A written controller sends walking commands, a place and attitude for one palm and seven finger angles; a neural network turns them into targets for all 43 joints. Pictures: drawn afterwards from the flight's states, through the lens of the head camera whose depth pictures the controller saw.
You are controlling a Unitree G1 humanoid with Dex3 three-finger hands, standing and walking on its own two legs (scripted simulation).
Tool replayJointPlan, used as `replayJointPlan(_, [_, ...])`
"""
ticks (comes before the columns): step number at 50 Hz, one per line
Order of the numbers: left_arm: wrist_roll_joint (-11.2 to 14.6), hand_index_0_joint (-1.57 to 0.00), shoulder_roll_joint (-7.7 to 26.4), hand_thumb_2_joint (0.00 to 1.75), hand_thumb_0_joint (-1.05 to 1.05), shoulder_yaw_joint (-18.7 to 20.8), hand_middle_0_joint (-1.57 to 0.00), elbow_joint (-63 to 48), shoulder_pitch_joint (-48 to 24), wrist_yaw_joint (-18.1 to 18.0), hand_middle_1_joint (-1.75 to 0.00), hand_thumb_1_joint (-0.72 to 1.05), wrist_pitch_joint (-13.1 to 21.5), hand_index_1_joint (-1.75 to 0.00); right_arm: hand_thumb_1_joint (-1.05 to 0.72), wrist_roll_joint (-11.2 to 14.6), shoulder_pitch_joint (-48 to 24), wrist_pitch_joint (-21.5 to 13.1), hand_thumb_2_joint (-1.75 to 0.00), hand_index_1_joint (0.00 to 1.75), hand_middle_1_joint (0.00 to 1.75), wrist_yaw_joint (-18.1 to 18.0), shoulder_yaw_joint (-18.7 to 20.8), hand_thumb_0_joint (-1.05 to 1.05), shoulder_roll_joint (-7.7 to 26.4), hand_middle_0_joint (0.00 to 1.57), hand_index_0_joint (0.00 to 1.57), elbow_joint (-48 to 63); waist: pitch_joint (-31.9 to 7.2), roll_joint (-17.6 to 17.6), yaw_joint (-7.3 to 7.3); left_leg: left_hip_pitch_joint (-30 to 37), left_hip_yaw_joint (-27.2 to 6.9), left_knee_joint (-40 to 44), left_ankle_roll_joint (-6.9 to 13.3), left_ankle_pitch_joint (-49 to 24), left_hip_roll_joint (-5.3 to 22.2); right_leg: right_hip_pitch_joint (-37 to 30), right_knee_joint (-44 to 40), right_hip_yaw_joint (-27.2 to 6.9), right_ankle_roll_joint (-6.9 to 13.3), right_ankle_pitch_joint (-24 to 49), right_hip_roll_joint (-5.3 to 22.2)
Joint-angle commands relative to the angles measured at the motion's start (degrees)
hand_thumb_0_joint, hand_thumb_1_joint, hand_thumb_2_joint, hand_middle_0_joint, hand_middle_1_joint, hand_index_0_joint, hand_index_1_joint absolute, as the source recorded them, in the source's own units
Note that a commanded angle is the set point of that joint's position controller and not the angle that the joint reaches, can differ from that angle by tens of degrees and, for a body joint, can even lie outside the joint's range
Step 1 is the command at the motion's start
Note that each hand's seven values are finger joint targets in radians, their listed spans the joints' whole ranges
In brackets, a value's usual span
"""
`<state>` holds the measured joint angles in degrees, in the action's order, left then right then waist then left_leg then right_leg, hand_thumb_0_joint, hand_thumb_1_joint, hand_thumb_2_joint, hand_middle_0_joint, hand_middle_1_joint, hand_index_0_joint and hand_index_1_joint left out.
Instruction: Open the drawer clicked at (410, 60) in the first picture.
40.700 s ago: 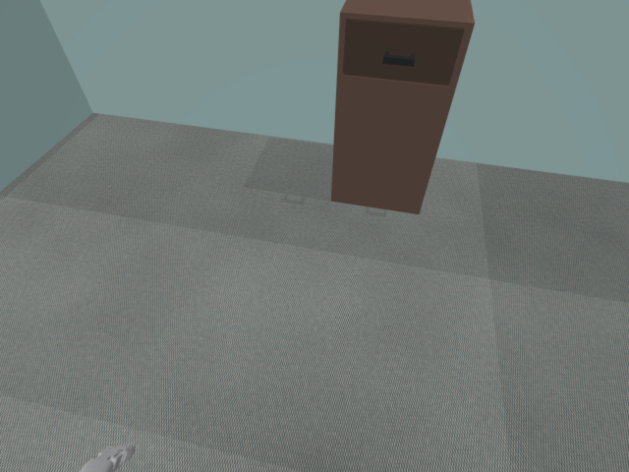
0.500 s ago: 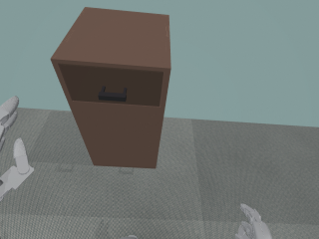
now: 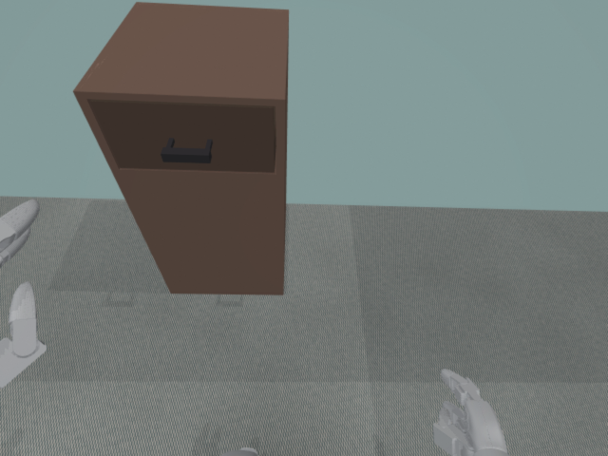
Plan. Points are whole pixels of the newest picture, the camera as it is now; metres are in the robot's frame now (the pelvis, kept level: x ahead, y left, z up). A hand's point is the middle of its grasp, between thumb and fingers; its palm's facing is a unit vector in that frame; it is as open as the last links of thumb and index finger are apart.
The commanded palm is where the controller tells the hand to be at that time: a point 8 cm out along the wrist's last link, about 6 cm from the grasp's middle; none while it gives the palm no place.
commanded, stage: stop stepping back and stand still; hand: left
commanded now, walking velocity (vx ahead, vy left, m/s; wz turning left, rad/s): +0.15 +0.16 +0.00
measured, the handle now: (188, 149) +0.69 +0.31 -0.06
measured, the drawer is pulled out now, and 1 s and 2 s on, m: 0.00 0.00 0.00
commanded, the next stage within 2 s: let the arm hang, fingers relaxed in 1.28 s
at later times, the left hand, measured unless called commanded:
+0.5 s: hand out of the picture +0.10 +0.24 +0.17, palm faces +0.45 -0.76 -0.46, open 7.4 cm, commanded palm +0.04 +0.28 +0.18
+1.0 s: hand out of the picture +0.08 +0.30 +0.15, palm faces +0.40 -0.83 -0.40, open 7.4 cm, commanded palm +0.02 +0.34 +0.18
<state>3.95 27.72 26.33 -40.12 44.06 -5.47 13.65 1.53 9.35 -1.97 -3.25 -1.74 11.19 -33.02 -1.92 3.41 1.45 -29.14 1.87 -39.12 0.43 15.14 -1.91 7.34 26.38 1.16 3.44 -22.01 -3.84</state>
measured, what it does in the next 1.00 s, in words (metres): walks backwards: left foot, then left foot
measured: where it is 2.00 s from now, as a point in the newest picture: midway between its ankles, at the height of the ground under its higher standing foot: outside the picture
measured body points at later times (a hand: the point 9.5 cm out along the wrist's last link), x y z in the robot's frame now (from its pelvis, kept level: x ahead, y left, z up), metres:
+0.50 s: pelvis -0.07 -0.01 +0.01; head -0.08 -0.04 +0.46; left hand +0.07 +0.28 +0.19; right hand +0.07 -0.26 -0.10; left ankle -0.08 +0.13 -0.71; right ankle -0.09 -0.07 -0.74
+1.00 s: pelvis -0.10 +0.05 +0.01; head -0.09 +0.07 +0.46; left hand +0.05 +0.34 +0.17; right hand +0.10 -0.15 -0.06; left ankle -0.09 +0.14 -0.73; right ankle -0.09 -0.07 -0.73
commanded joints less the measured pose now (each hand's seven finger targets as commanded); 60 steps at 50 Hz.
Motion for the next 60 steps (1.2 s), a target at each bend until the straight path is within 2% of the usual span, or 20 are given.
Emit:
replayJointPlan(1, [0.43,-0.20,1.91,0.90,0.00,-0.87,-0.20,-2.89,-6.41,-2.57,-0.30,0.90,-1.61,-0.30,-0.90,0.19,-3.50,-3.77,-0.90,0.30,0.30,-1.70,2.90,0.00,8.52,0.20,0.20,7.67,-6.55,-5.40,-3.45,21.66,-1.52,11.64,2.69,-29.17,3.98,6.22,5.57,-1.33,-7.56,50.23,8.53])
replayJointPlan(3, [-0.01,-0.20,1.69,0.90,0.00,-3.01,-0.20,-3.53,-8.58,-2.96,-0.30,0.90,-1.76,-0.30,-0.90,0.53,-0.15,-5.04,-0.90,0.30,0.30,-0.93,3.74,0.00,10.01,0.20,0.20,7.92,-6.08,-8.53,-2.23,26.75,-10.89,15.36,6.46,-42.66,13.21,12.85,12.63,-2.60,-7.52,10.55,4.65])
replayJointPlan(4, [-0.92,-0.20,1.68,0.90,0.00,-3.27,-0.20,-0.96,-7.99,-3.38,-0.30,0.90,-2.21,-0.30,-0.90,0.08,0.12,-5.78,-0.90,0.30,0.30,-0.55,4.02,0.00,9.49,0.20,0.20,7.78,-4.90,-8.92,-1.39,25.18,-13.05,15.39,7.74,-39.88,15.34,14.99,11.95,-3.26,-6.81,-3.84,4.16])
replayJointPlan(5, [-1.57,-0.20,2.81,0.90,0.00,-2.59,-0.20,-2.27,-8.09,-3.62,-0.30,0.90,-2.66,-0.30,-0.90,-0.80,-1.08,-6.36,-0.90,0.30,0.30,-0.72,3.97,0.00,9.31,0.20,0.20,7.98,-4.06,-12.77,-1.21,21.01,-13.50,15.99,7.99,-33.59,14.54,12.91,9.42,-3.37,-5.57,-6.08,4.23])
replayJointPlan(6, [-1.97,-0.20,3.04,0.90,0.00,-2.68,-0.20,-4.75,-9.27,-3.68,-0.30,0.90,-2.80,-0.30,-0.90,-1.21,-1.90,-6.61,-0.90,0.30,0.30,-0.85,3.43,0.00,8.89,0.20,0.20,8.47,-2.47,-13.16,-1.20,15.08,-14.34,18.07,7.59,-25.99,13.69,8.62,7.45,-2.30,-4.58,-5.75,4.30])
replayJointPlan(8, [-2.50,-0.20,5.41,0.90,0.00,0.08,-0.20,-8.38,-9.53,-4.11,-0.30,0.90,-2.01,-0.30,-0.90,-1.16,-3.54,-6.70,-0.90,0.30,0.30,-1.06,3.22,0.00,9.61,0.20,0.20,9.55,-1.76,-10.26,-0.90,4.83,-12.14,16.45,5.81,-8.80,10.91,0.17,-0.76,-3.91,-3.50,3.84,6.36])
replayJointPlan(9, [-2.38,-0.20,6.54,0.90,0.00,1.44,-0.20,-9.08,-8.20,-4.30,-0.30,0.90,-1.70,-0.30,-0.90,-1.08,-3.51,-6.26,-0.90,0.30,0.30,-0.82,3.33,0.00,8.91,0.20,0.20,10.16,-2.10,-3.37,-1.24,3.03,-8.49,10.46,3.21,0.78,5.91,1.14,-7.48,-10.26,-1.25,4.64,11.32])
replayJointPlan(10, [-1.93,-0.20,8.72,0.90,0.00,3.44,-0.20,-11.97,-7.75,-4.60,-0.30,0.90,-1.02,-0.30,-0.90,-1.02,-3.04,-5.78,-0.90,0.30,0.30,-0.38,3.87,0.00,8.32,0.20,0.20,10.52,-4.18,3.66,-1.69,3.30,-4.87,-0.15,0.63,5.36,1.02,3.73,-14.03,-21.98,2.13,0.26,19.66])
replayJointPlan(11, [-1.14,-0.20,6.47,0.90,0.00,2.69,-0.20,-10.30,-7.10,-4.51,-0.30,0.90,-0.54,-0.30,-0.90,-0.49,-2.93,-5.91,-0.90,0.30,0.30,-0.40,4.68,0.00,8.49,0.20,0.20,9.81,0.00,5.13,-1.10,1.66,-4.51,-14.02,-0.45,8.02,-0.42,9.17,-16.22,-26.65,3.78,2.69,23.95])
replayJointPlan(12, [-1.06,-0.20,4.94,0.90,0.00,1.90,-0.20,-8.53,-6.78,-4.29,-0.30,0.90,0.41,-0.30,-0.90,-0.50,-1.68,-5.95,-0.90,0.30,0.30,-0.24,4.78,0.00,8.80,0.20,0.20,8.61,0.61,1.30,-1.96,0.56,-5.68,-20.92,-0.91,6.35,0.55,10.38,-15.30,-23.06,2.99,6.11,23.71])
replayJointPlan(14, [-1.36,-0.20,5.16,0.90,0.00,3.50,-0.20,-4.69,-6.50,-4.51,-0.30,0.90,1.43,-0.30,-0.90,-1.01,-1.42,-5.53,-0.90,0.30,0.30,-0.26,4.14,0.00,7.03,0.20,0.20,7.21,-0.72,-3.42,-2.94,-2.92,-5.23,-18.92,-1.16,2.69,2.72,5.37,-13.14,-18.48,3.02,12.40,20.75])
replayJointPlan(17, [-1.75,-0.20,2.57,0.90,0.00,1.33,-0.20,3.83,-7.85,-4.26,-0.30,0.90,1.75,-0.30,-0.90,-1.36,-1.22,-5.56,-0.90,0.30,0.30,-1.23,3.88,0.00,6.86,0.20,0.20,6.37,0.93,-0.18,-2.67,-2.11,-1.88,-9.29,-0.74,1.70,3.56,2.33,-12.23,-12.02,2.62,17.69,17.66])
replayJointPlan(20, [-2.05,-0.20,0.49,0.90,0.00,-1.26,-0.20,9.05,-8.46,-4.14,-0.30,0.90,1.46,-0.30,-0.90,-1.13,-2.12,-6.49,-0.90,0.30,0.30,-1.65,3.92,0.00,7.15,0.20,0.20,6.00,2.24,2.76,-1.52,1.30,0.72,0.23,0.52,2.48,2.78,1.48,-12.57,-11.40,0.36,18.09,16.95])
replayJointPlan(24, [-2.22,-0.20,0.78,0.90,0.00,-2.09,-0.20,4.15,-8.68,-4.47,-0.30,0.90,0.95,-0.30,-0.90,-1.33,-1.37,-6.92,-0.90,0.30,0.30,-0.92,3.93,0.00,7.12,0.20,0.20,6.17,-1.50,6.52,-1.06,10.07,2.04,11.83,1.75,-1.51,2.20,-0.65,-10.65,-9.47,-1.27,20.74,15.65])
replayJointPlan(26, [-2.16,-0.20,1.87,0.90,0.00,-1.60,-0.20,0.02,-8.74,-4.78,-0.30,0.90,0.80,-0.30,-0.90,-1.40,-1.66,-7.09,-0.90,0.30,0.30,-0.94,4.09,0.00,7.47,0.20,0.20,6.73,-3.22,2.90,-0.97,15.79,0.37,17.41,2.36,-5.95,3.45,-0.42,-7.74,-7.71,-2.71,21.07,13.37])
replayJointPlan(29, [-2.39,-0.20,3.26,0.90,0.00,-1.19,-0.20,-5.37,-11.14,-5.09,-0.30,0.90,1.06,-0.30,-0.90,-1.30,-1.69,-7.22,-0.90,0.30,0.30,-1.01,4.54,0.00,8.54,0.20,0.20,7.57,-4.63,-3.42,-0.71,21.19,-4.00,15.98,3.31,-14.40,8.18,3.01,-4.76,-5.95,-4.59,18.36,9.53])
replayJointPlan(33, [-2.60,-0.20,2.96,0.90,0.00,-0.43,-0.20,-5.16,-10.69,-5.25,-0.30,0.90,0.37,-0.30,-0.90,-1.32,-1.38,-7.36,-0.90,0.30,0.30,-0.92,3.58,0.00,7.26,0.20,0.20,7.33,-3.31,-7.15,-1.37,18.94,-2.73,15.46,1.67,-14.85,6.53,2.44,-4.66,-4.57,-2.75,19.23,7.86])
replayJointPlan(37, [-2.10,-0.20,0.94,0.90,0.00,-1.45,-0.20,-1.05,-9.86,-4.91,-0.30,0.90,-0.24,-0.30,-0.90,-1.25,-1.83,-7.31,-0.90,0.30,0.30,-0.62,3.38,0.00,7.27,0.20,0.20,7.40,-1.38,-4.36,-1.63,17.17,-3.45,16.60,0.99,-10.93,6.65,3.46,-6.31,-4.34,-2.81,16.34,7.07])
replayJointPlan(54, [-2.36,-0.20,1.51,0.90,0.00,-0.90,-0.20,-7.39,-7.98,-4.36,-0.30,0.90,-0.36,-0.30,-0.90,-1.75,-1.83,-8.15,-0.90,0.30,0.30,-0.72,2.71,0.00,7.25,0.20,0.20,8.89,-3.17,-12.03,-1.14,12.65,-6.47,23.61,-0.74,-6.13,8.61,-0.82,-1.05,0.79,-3.82,13.81,4.07])
replayJointPlan(60, [-2.41,-0.20,0.57,0.90,0.00,-1.15,-0.20,-4.39,-6.98,-4.25,-0.30,0.90,-0.24,-0.30,-0.90,-1.70,-2.13,-8.56,-0.90,0.30,0.30,-0.85,3.04,0.00,7.39,0.20,0.20,8.06,-2.28,-8.51,-1.27,12.61,-6.39,24.05,-1.71,-3.78,8.27,-0.41,-2.61,0.68,-3.80,12.91,4.58])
